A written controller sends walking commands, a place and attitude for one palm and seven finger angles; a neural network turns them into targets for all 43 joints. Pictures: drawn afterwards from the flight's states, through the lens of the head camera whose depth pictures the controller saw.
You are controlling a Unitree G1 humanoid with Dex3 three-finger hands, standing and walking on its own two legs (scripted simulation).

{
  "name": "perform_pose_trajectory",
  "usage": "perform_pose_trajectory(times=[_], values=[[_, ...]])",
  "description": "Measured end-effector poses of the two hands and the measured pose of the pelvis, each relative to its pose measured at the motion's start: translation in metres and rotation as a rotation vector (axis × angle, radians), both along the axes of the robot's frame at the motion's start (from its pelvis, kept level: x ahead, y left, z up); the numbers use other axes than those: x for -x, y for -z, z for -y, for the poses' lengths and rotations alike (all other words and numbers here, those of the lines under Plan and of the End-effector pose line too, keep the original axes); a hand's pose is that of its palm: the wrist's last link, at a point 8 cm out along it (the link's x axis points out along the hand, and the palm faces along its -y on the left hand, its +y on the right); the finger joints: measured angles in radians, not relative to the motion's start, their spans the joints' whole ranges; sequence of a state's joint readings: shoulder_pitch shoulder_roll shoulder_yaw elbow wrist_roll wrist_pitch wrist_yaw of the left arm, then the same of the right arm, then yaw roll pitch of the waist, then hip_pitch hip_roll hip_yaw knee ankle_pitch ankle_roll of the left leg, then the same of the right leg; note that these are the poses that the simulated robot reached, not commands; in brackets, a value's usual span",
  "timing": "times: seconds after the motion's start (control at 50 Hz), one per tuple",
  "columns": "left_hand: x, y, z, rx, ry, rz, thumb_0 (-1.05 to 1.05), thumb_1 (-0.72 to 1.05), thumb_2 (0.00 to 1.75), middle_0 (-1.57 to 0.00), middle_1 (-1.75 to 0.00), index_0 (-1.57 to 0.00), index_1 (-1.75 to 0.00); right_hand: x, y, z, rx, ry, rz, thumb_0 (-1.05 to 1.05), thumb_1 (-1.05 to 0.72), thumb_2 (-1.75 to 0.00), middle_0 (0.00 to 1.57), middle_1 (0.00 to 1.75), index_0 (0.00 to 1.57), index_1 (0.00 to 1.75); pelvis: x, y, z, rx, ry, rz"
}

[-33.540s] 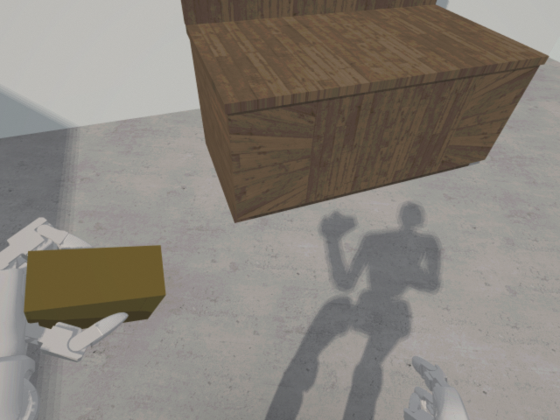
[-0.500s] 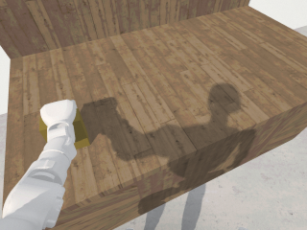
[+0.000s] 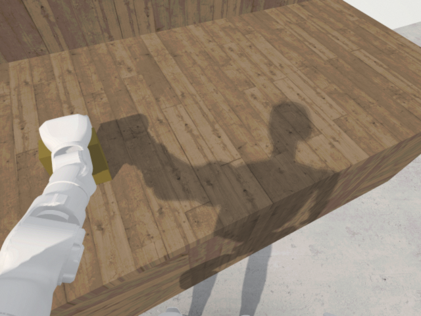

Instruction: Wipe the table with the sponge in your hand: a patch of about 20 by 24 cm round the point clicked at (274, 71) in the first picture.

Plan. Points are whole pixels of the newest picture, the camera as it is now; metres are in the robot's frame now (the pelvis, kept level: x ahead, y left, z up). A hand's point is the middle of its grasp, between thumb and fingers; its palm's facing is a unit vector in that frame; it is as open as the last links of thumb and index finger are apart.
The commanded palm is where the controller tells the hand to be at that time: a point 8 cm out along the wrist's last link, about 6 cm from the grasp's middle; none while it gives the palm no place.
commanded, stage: wipe forward along the middle lane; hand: left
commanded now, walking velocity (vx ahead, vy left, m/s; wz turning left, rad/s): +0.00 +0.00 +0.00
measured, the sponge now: (81, 167) +0.43 +0.29 -0.02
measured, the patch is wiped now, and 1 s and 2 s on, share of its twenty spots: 1.00 1.00 1.00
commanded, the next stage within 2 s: slide back across to the first lane in 0.08 s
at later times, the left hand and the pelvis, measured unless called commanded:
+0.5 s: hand (64, 143) +0.46 +0.32 +0.03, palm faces -0.09 -0.02 -1.00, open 9.8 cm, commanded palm +0.43 +0.31 +0.07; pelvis +0.01 +0.02 +0.00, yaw -1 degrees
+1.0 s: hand (40, 154) +0.43 +0.36 +0.03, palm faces -0.11 -0.02 -0.99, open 9.8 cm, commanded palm +0.39 +0.34 +0.06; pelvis +0.04 +0.02 +0.01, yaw +0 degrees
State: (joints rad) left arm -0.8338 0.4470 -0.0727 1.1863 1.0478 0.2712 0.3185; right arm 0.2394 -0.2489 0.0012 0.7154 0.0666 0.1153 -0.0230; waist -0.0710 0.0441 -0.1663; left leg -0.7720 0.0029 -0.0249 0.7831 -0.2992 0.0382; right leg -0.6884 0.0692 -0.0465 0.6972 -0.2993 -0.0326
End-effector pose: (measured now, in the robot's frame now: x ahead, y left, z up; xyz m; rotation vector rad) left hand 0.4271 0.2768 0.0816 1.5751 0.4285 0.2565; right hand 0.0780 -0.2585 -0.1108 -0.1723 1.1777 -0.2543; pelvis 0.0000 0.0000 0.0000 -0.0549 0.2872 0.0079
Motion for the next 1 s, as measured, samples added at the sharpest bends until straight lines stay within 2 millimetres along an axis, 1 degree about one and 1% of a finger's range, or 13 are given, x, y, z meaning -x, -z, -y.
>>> perform_pose_trajectory(times=[0.08, 0.24, 0.34, 0.42, 0.52, 0.68, 0.86, 1.0], values=[[-0.009, 0.0, -0.005, -0.005, -0.003, -0.008, 0.01, -0.52, 1.1, -0.79, -1.35, -0.79, -1.37, 0.009, 0.001, -0.002, 0.006, 0.009, -0.02, 0.0, -0.9, -0.89, 0.2, 0.3, 0.2, 0.3, 0.0, 0.002, -0.004, 0.005, 0.001, -0.014], [-0.023, 0.001, -0.013, -0.002, -0.004, -0.012, 0.01, -0.52, 1.1, -0.79, -1.35, -0.79, -1.37, 0.033, 0.004, -0.006, 0.013, 0.038, -0.085, 0.0, -0.9, -0.89, 0.2, 0.3, 0.2, 0.3, -0.002, 0.005, -0.01, 0.013, 0.008, -0.038], [-0.022, 0.002, -0.017, 0.024, 0.0, 0.002, 0.01, -0.52, 1.1, -0.78, -1.36, -0.78, -1.37, 0.043, 0.004, -0.01, 0.003, 0.062, -0.109, 0.0, -0.91, -0.89, 0.2, 0.3, 0.2, 0.3, -0.006, 0.003, -0.014, 0.014, 0.017, -0.033], [-0.019, 0.0, -0.022, 0.033, 0.003, 0.016, 0.0, -0.52, 1.1, -0.78, -1.37, -0.78, -1.38, 0.043, 0.001, -0.013, -0.005, 0.069, -0.108, 0.0, -0.91, -0.89, 0.2, 0.3, 0.2, 0.3, -0.009, 0.0, -0.016, 0.012, 0.019, -0.018], [-0.016, -0.003, -0.034, 0.029, -0.017, 0.015, 0.0, -0.51, 1.1, -0.77, -1.38, -0.77, -1.39, 0.031, -0.004, -0.015, -0.008, 0.06, -0.084, 0.0, -0.9, -0.89, 0.2, 0.3, 0.2, 0.3, -0.014, -0.004, -0.017, 0.01, 0.017, -0.001], [-0.008, -0.003, -0.053, 0.025, -0.023, -0.012, 0.0, -0.51, 1.1, -0.76, -1.38, -0.76, -1.4, -0.002, -0.011, -0.013, 0.003, 0.019, -0.037, 0.0, -0.9, -0.89, 0.2, 0.3, 0.2, 0.3, -0.023, -0.007, -0.019, 0.009, 0.008, 0.011], [0.002, 0.0, -0.06, 0.023, -0.003, 0.011, 0.0, -0.5, 1.1, -0.75, -1.39, -0.75, -1.41, -0.038, -0.013, -0.013, 0.001, -0.021, -0.003, 0.0, -0.91, -0.89, 0.2, 0.3, 0.2, 0.3, -0.033, -0.009, -0.018, 0.008, 0.001, 0.019], [0.011, -0.002, -0.071, 0.027, -0.045, 0.002, 0.0, -0.5, 1.1, -0.75, -1.4, -0.75, -1.41, -0.054, -0.016, -0.013, -0.01, -0.037, 0.016, 0.0, -0.91, -0.89, 0.2, 0.3, 0.2, 0.3, -0.037, -0.011, -0.016, 0.005, 0.0, 0.03]])
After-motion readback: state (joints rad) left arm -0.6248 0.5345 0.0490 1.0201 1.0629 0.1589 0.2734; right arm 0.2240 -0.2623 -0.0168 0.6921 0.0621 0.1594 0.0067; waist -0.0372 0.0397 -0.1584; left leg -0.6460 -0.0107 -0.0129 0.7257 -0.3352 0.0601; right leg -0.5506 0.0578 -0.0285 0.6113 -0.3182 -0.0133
